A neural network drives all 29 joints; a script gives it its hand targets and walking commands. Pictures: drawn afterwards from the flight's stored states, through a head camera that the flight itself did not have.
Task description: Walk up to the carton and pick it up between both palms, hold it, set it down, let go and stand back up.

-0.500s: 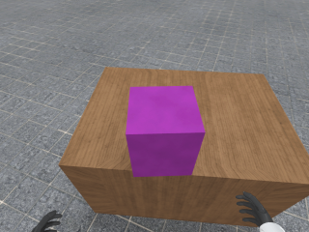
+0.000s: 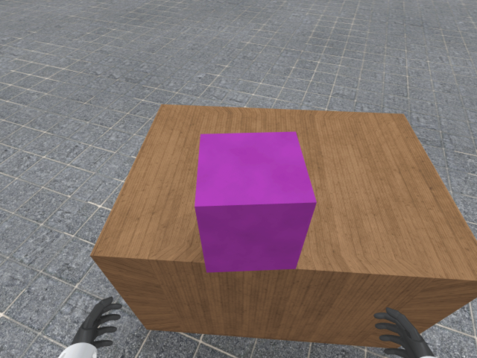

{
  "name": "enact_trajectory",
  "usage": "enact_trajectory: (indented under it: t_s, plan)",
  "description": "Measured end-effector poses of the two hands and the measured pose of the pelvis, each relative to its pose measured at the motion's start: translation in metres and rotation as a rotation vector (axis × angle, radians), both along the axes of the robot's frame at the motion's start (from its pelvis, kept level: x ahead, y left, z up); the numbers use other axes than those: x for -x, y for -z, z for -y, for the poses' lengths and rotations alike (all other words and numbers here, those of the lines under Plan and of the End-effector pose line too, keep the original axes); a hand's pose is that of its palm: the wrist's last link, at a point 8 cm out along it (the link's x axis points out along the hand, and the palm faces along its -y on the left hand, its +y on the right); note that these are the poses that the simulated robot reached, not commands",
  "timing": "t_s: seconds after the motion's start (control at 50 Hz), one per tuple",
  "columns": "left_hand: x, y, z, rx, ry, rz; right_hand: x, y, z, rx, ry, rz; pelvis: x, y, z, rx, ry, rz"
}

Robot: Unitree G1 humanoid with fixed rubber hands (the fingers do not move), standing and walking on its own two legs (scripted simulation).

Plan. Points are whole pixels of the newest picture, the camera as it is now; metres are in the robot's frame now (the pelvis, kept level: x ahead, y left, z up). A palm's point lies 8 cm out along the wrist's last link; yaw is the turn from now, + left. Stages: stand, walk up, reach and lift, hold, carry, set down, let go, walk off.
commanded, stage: reach and lift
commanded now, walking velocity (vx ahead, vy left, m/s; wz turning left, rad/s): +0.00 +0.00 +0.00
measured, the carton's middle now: (249, 204) +0.44 -0.02 -0.04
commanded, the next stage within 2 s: none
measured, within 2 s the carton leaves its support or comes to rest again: neither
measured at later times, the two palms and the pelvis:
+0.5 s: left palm (127, 311) +0.20 +0.20 -0.02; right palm (407, 314) +0.20 -0.28 -0.05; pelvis +0.02 -0.05 +0.01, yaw -1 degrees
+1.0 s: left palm (116, 285) +0.24 +0.22 +0.00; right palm (392, 298) +0.21 -0.25 -0.02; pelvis +0.04 -0.02 +0.02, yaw +0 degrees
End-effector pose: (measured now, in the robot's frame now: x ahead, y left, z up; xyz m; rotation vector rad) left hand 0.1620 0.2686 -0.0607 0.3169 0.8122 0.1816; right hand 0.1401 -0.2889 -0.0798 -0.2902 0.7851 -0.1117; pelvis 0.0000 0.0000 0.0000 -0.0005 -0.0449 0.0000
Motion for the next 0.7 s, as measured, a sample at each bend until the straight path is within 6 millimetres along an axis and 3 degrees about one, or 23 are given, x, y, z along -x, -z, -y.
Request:
enact_trajectory:
  t_s: [0.06, 0.12, 0.22, 0.34, 0.42, 0.56, 0.7]
  plan:
    - [-0.028, -0.01, 0.023, 0.032, 0.018, 0.066, -0.001, -0.002, 0.007, -0.003, -0.004, 0.03, -0.001, -0.001, 0.007, -0.004, 0.004, 0.003]
    - [-0.042, -0.019, 0.036, 0.032, 0.027, 0.09, -0.007, -0.005, 0.015, -0.01, -0.007, 0.057, -0.005, -0.002, 0.017, -0.011, 0.008, 0.008]
    - [-0.043, -0.026, 0.052, 0.02, 0.033, 0.079, -0.031, -0.017, 0.022, -0.026, -0.014, 0.155, -0.011, -0.007, 0.033, -0.031, 0.009, 0.015]
    - [-0.037, -0.031, 0.067, 0.047, 0.074, 0.096, -0.059, -0.036, 0.007, -0.077, 0.003, 0.3, -0.018, -0.011, 0.046, -0.046, 0.01, 0.029]
    - [-0.038, -0.035, 0.071, 0.057, 0.103, 0.139, -0.062, -0.036, -0.002, -0.108, 0.027, 0.316, -0.022, -0.013, 0.048, -0.049, 0.01, 0.037]
    - [-0.042, -0.043, 0.068, 0.075, 0.133, 0.228, -0.051, -0.035, -0.013, -0.111, 0.043, 0.315, -0.025, -0.015, 0.042, -0.041, 0.009, 0.04]
    - [-0.05, -0.049, 0.059, 0.113, 0.112, 0.325, -0.055, -0.048, -0.025, -0.101, 0.021, 0.367, -0.026, -0.016, 0.032, -0.03, 0.008, 0.039]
